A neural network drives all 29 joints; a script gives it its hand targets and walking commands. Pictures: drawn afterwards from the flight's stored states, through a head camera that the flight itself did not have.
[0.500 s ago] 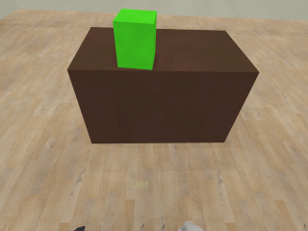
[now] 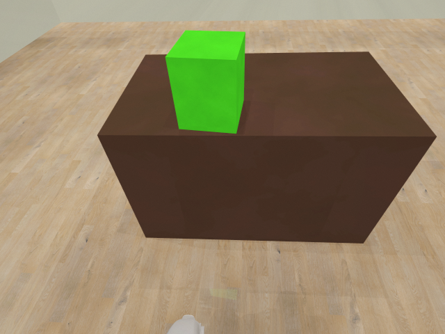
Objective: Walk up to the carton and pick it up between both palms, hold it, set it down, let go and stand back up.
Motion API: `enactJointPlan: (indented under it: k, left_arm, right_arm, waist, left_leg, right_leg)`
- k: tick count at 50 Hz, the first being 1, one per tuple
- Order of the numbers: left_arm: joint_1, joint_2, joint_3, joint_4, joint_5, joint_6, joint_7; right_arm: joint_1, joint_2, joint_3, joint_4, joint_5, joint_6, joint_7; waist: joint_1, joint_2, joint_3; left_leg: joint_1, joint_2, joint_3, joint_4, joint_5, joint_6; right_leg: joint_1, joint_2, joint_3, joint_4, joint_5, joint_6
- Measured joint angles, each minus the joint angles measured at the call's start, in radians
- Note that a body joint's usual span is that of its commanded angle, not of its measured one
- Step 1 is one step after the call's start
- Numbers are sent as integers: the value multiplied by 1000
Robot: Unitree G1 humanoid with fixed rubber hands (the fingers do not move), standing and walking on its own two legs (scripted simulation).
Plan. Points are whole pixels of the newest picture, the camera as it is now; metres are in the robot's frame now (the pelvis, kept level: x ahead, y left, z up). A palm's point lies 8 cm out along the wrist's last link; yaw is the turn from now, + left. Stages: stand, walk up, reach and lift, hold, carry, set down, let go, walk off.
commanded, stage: walk up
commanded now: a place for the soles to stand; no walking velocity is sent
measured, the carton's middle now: (211, 82) +0.87 +0.11 +0.04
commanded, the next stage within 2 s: none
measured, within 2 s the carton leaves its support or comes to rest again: neither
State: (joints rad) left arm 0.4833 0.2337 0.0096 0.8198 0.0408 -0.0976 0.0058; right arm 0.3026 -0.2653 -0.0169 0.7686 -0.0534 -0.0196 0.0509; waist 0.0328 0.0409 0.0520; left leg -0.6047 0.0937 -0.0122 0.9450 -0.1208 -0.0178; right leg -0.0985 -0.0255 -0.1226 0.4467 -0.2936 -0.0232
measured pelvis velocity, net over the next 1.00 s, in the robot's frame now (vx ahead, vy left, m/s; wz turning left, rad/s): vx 0.36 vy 0.04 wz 0.03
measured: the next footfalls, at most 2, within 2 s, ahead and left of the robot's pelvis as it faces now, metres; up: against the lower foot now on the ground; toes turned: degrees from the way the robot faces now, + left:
left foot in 0.16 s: +0.22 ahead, +0.16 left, +0.00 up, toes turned +7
right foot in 0.68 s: +0.41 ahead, -0.06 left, +0.00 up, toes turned -1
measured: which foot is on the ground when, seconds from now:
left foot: up 0.00-0.14, down 0.16-0.68, up 0.70-1.00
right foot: down 0.00-0.16, up 0.18-0.66, down 0.68-1.00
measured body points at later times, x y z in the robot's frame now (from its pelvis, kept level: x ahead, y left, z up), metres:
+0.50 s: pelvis +0.20 +0.06 +0.00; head +0.20 +0.09 +0.45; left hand +0.29 +0.31 -0.13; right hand +0.17 -0.19 -0.12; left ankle +0.18 +0.15 -0.74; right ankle +0.29 -0.09 -0.68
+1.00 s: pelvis +0.36 +0.04 +0.00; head +0.37 +0.03 +0.45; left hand +0.34 +0.30 -0.13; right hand +0.44 -0.20 -0.14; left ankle +0.46 +0.20 -0.69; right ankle +0.35 -0.06 -0.74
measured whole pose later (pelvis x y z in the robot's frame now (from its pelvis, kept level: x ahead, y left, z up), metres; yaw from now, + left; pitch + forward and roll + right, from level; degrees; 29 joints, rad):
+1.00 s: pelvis +0.36 +0.04 +0.00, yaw +2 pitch -3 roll +0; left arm 0.45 0.23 -0.01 0.85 0.02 -0.06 0.01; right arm 0.30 -0.26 0.00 0.81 -0.04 -0.02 0.01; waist 0.03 0.04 0.09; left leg -0.52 0.08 0.00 0.83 -0.13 -0.02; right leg -0.14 -0.02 -0.11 0.48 -0.28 -0.02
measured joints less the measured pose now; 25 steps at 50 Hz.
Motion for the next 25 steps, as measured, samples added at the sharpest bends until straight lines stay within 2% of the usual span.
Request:
enactJointPlan:
  k: [4,7,8,9,10,13,15,19,25]
  left_arm:
    - [6,7,-8,10,12,0,-8]
    - [12,21,-10,11,20,16,-8]
    - [12,29,-11,13,22,24,-9]
    - [1,38,-12,18,22,34,-10]
    - [-8,38,-15,17,19,46,-12]
    - [-33,38,-25,-5,7,75,-17]
    - [-64,42,-26,-22,2,75,-20]
    - [-137,50,-16,-53,5,61,-29]
    - [-205,29,-17,-52,12,74,-44]
  right_arm:
    - [-25,39,18,6,-3,-3,10]
    - [-24,53,22,3,-9,-13,6]
    - [-22,57,18,3,-12,-20,2]
    - [-23,64,14,4,-15,-27,-5]
    - [-19,62,12,-2,-10,-32,-12]
    - [22,50,6,-4,35,-27,-38]
    - [67,40,2,0,41,-27,-49]
    - [153,32,-7,26,33,-45,-48]
    - [231,53,1,70,28,-57,-43]
  waist:
    - [4,-6,8]
    - [8,-21,2]
    - [1,-37,2]
    - [-5,-65,13]
    - [-8,-75,23]
    - [-36,-74,29]
    - [-53,-71,26]
    - [-72,-71,14]
    - [-82,-88,-17]
  left_leg:
    - [60,4,31,-209,52,14]
    - [153,-17,54,-306,11,34]
    - [177,-35,61,-314,-38,42]
    - [177,-62,75,-283,-79,51]
    - [175,-74,84,-246,-111,60]
    - [226,-79,88,-257,-136,76]
    - [287,-80,86,-332,-123,75]
    - [386,-82,86,-468,-92,78]
    - [467,-95,93,-530,-122,68]
  right_leg:
    - [57,-5,-27,10,-64,22]
    - [83,-22,-40,67,-145,44]
    - [78,-42,-41,116,-185,42]
    - [56,-75,-32,199,-223,25]
    - [13,-85,-4,320,-219,8]
    - [-142,-33,76,657,-215,-1]
    - [-235,-16,87,741,-167,-1]
    - [-372,-27,95,684,-72,9]
    - [-440,-59,101,469,96,29]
